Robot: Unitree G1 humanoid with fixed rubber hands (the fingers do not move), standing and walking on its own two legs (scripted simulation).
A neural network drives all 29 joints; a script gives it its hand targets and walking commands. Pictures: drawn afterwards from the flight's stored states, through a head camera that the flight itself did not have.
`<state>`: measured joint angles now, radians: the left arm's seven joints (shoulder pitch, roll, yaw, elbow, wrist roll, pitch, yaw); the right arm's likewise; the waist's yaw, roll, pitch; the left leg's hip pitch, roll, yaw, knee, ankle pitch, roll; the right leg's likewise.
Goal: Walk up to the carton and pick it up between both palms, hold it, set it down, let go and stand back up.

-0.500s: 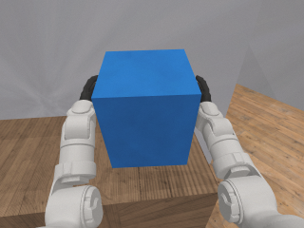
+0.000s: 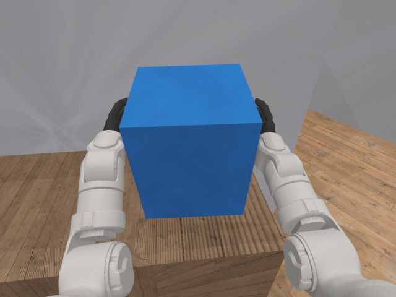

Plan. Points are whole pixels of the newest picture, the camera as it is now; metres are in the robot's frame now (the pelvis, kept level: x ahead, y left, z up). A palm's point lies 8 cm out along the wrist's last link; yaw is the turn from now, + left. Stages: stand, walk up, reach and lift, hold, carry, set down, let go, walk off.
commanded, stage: hold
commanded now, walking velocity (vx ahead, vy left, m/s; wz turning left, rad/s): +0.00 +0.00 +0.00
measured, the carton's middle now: (192, 142) +0.37 +0.01 +0.18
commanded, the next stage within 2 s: set down in 0.58 s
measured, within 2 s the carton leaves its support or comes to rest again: neither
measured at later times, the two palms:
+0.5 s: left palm (114, 136) +0.36 +0.16 +0.21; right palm (264, 136) +0.36 -0.14 +0.20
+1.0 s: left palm (110, 130) +0.37 +0.17 +0.21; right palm (260, 127) +0.37 -0.14 +0.21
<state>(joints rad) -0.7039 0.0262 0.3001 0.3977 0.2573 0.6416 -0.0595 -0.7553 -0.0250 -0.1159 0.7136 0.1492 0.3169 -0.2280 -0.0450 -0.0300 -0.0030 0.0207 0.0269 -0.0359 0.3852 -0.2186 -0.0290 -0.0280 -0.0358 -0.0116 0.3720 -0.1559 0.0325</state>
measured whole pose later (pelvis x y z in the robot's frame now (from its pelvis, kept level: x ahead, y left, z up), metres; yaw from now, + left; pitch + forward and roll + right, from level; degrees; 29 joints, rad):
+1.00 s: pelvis +0.00 +0.00 +0.00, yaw +0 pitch -11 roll +0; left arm -0.71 0.03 0.38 0.42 0.30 0.47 -0.14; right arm -0.76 0.04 -0.17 0.71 -0.01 0.14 -0.21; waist -0.05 -0.06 0.01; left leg 0.04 0.03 -0.04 0.36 -0.21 -0.03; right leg -0.02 -0.04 -0.01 0.37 -0.16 0.03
